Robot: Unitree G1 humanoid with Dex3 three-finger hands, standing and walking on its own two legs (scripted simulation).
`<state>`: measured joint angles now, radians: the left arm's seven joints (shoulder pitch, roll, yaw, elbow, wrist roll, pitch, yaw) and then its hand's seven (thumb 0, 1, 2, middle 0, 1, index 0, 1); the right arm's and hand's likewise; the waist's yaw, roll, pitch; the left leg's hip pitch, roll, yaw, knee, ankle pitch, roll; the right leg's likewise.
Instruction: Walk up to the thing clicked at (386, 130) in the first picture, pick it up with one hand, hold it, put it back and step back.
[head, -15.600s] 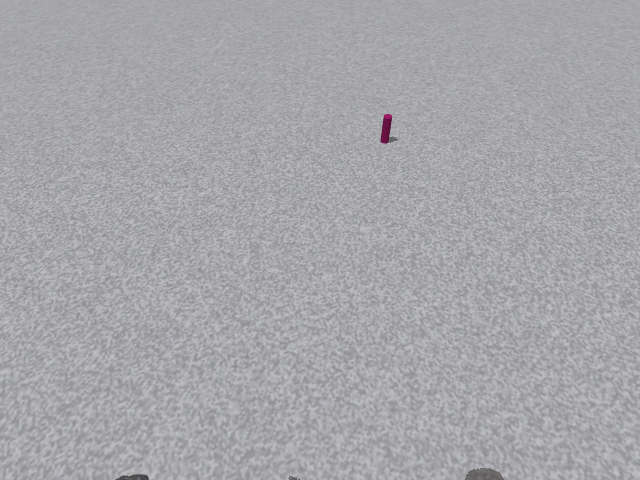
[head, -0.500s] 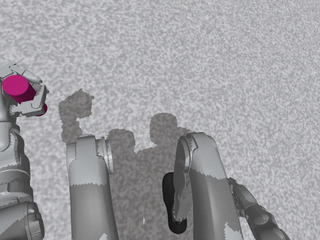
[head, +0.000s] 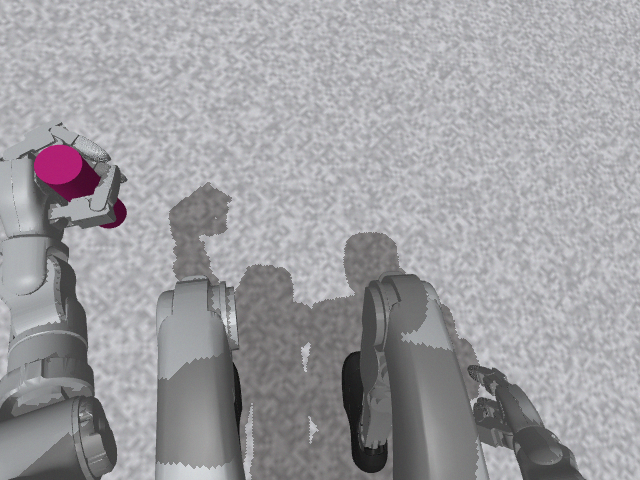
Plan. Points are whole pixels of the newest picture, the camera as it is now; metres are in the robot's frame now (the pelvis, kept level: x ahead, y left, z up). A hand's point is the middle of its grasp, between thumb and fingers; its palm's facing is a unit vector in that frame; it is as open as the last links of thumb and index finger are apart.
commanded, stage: settle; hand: left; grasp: from the side
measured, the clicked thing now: (88, 192) +0.42 +0.29 -0.06
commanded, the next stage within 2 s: lift in 0.44 s
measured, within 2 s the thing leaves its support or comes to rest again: neither
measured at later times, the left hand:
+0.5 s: hand (90, 170) +0.42 +0.26 +0.00, palm faces +0.19 -0.98 -0.03, open 5.3 cm
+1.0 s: hand (59, 156) +0.40 +0.26 +0.07, palm faces +0.15 -0.99 -0.04, open 5.4 cm
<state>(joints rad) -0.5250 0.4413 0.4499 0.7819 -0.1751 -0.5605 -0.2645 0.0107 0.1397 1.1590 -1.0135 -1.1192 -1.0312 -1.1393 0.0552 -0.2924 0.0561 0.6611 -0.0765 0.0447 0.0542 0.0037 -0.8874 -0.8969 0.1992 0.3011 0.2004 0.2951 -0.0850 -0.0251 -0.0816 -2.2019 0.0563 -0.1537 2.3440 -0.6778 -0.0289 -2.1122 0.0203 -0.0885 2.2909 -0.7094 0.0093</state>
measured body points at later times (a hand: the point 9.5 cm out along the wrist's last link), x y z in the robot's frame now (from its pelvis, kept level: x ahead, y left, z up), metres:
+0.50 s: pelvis +0.00 +0.00 +0.02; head +0.18 +0.06 +0.42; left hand +0.41 +0.32 +0.01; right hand +0.15 -0.26 -0.10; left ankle +0.09 +0.14 -0.32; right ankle +0.10 -0.12 -0.32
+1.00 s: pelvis +0.00 +0.00 +0.06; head +0.18 +0.04 +0.47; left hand +0.39 +0.31 +0.07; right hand +0.15 -0.26 -0.06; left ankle +0.09 +0.14 -0.32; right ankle +0.10 -0.12 -0.32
